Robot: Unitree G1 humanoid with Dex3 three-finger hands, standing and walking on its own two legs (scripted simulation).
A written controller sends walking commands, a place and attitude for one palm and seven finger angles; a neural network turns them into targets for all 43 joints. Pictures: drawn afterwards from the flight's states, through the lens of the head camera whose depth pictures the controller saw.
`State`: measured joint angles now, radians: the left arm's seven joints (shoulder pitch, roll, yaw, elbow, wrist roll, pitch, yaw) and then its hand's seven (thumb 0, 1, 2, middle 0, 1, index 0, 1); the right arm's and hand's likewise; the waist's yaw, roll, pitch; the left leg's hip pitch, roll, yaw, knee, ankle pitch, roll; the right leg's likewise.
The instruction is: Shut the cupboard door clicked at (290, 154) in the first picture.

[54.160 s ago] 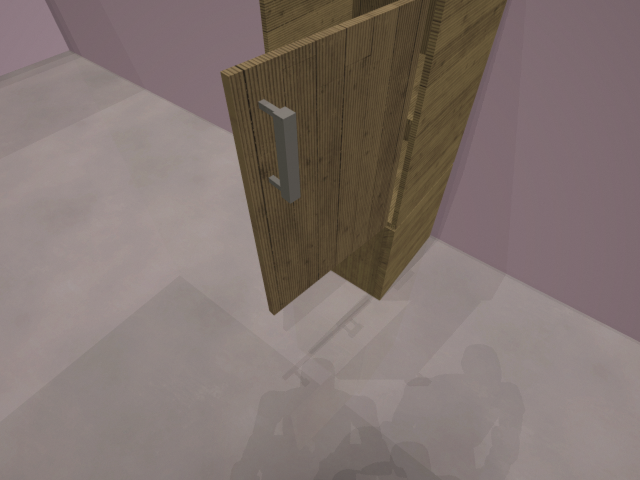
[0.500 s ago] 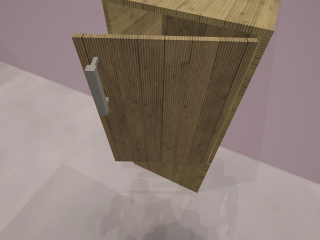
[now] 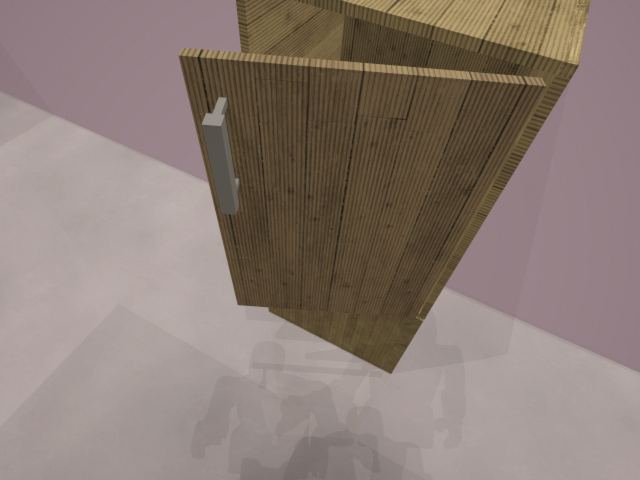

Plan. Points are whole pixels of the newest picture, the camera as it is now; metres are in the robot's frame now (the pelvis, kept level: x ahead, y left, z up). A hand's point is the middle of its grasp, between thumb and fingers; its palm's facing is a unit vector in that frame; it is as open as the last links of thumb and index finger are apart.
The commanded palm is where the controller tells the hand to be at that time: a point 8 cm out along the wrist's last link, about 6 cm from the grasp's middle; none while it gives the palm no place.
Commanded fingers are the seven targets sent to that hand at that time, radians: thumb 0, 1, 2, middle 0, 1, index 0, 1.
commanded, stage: come to a stop and stand still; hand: left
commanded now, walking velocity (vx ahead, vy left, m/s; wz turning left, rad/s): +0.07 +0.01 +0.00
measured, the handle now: (226, 159) +0.48 +0.16 +0.12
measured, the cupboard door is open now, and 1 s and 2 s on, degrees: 24 24 24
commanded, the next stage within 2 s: look again from close up in 0.58 s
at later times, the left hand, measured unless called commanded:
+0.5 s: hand out of the picture -0.04 +0.11 -0.18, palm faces +0.03 -0.99 -0.14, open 7.3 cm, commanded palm none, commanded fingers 0.00 0.90 0.90 -0.20 -0.30 -0.20 -0.30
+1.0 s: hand out of the picture +0.00 +0.18 -0.18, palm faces +0.00 -0.98 -0.22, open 7.3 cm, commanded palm none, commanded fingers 0.00 0.90 0.90 -0.20 -0.30 -0.20 -0.30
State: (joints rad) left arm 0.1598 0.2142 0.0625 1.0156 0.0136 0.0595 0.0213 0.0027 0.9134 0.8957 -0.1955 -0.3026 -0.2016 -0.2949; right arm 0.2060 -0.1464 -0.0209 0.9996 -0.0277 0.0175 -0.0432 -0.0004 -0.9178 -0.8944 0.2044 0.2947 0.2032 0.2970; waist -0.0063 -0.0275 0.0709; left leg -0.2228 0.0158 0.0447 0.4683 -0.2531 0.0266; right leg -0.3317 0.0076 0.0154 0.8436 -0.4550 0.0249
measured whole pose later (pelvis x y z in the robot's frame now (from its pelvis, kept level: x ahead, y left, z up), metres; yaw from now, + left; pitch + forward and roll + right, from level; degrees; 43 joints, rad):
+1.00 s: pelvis -0.02 +0.00 -0.01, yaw -1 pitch -1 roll +0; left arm 0.29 0.16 0.00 1.08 0.02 -0.02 0.04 0.00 0.91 0.90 -0.20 -0.30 -0.20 -0.30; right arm 0.29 -0.17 0.00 1.06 -0.01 -0.02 -0.02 0.02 -0.95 -0.89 0.20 0.29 0.20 0.30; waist -0.01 0.01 0.00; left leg -0.25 -0.01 0.05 0.53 -0.28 0.03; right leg -0.17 -0.02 0.01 0.51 -0.33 0.02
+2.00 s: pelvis +0.03 -0.03 -0.01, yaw -4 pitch +0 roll +1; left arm 0.26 0.15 0.02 1.04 0.02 0.03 0.05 0.00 0.91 0.90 -0.20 -0.30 -0.20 -0.30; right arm 0.13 -0.14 -0.01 0.99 0.00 -0.01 -0.04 0.00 -0.92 -0.89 0.20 0.29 0.20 0.30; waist 0.03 -0.03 0.10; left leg -0.26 -0.02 0.11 0.51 -0.25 0.06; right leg -0.31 -0.03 -0.03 0.82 -0.52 0.01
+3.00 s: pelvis +0.06 -0.07 +0.00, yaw -4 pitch +0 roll +1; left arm 0.26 0.17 -0.01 1.10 0.01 -0.02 0.03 0.00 0.91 0.90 -0.20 -0.30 -0.20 -0.30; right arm 0.21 -0.17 0.01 1.11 -0.01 -0.03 -0.02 0.01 -0.92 -0.89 0.20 0.29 0.20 0.30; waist 0.01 -0.01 0.03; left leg -0.18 0.02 0.07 0.43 -0.25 -0.01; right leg -0.14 0.01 -0.06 0.45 -0.31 -0.04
